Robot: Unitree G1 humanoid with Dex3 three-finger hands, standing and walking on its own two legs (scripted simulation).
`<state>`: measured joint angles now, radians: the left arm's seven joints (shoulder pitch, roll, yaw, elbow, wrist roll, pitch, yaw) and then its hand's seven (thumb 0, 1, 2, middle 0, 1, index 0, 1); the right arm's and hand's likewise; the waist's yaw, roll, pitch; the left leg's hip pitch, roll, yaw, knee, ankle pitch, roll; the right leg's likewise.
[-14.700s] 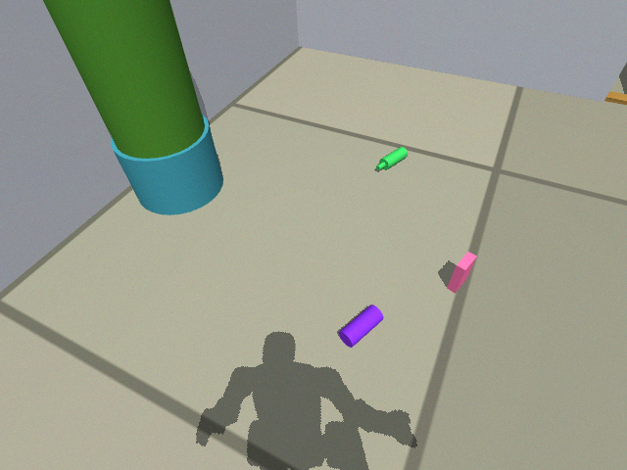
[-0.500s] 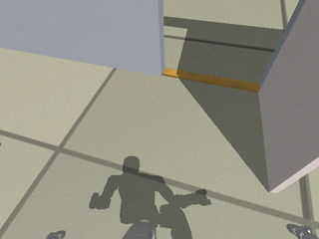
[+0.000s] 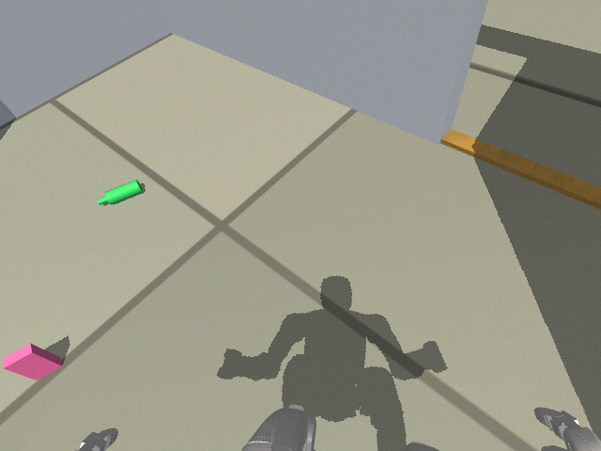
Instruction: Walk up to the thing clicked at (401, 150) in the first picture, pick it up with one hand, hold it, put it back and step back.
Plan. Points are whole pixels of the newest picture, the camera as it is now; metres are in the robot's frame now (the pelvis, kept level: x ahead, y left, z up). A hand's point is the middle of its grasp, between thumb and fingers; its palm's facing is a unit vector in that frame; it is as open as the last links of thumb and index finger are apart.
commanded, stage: walk up
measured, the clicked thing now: (119, 193) +1.21 +0.99 -0.72
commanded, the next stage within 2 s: none
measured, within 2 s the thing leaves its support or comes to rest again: neither
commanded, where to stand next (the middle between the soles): +0.09 +0.06 m, yaw +32 degrees
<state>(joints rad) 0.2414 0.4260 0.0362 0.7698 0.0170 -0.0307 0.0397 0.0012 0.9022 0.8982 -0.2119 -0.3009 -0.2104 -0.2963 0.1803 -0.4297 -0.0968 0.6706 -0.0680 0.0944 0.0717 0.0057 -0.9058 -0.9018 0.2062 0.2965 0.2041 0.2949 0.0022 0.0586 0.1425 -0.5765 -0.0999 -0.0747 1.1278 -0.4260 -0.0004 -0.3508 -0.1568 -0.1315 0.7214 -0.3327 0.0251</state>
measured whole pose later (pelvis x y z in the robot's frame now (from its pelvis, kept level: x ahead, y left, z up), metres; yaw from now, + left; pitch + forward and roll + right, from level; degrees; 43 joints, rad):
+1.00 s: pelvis +0.00 +0.03 -0.01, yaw +30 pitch -2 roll -1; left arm 0.23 0.43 0.06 0.91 0.00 0.02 -0.02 0.00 0.91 0.90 -0.21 -0.30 -0.20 -0.30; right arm 0.19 -0.38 -0.01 0.87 -0.02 -0.04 -0.02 0.00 -0.90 -0.90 0.21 0.30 0.21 0.30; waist 0.03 -0.02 0.10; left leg -0.40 -0.05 -0.05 0.77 -0.33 0.03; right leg -0.34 -0.09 -0.02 0.76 -0.41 -0.01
